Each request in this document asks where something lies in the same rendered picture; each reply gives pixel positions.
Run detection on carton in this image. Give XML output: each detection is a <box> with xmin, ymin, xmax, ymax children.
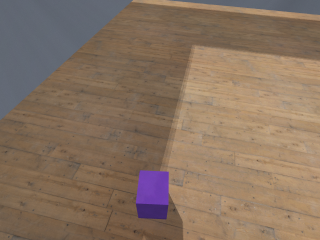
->
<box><xmin>136</xmin><ymin>170</ymin><xmax>169</xmax><ymax>220</ymax></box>

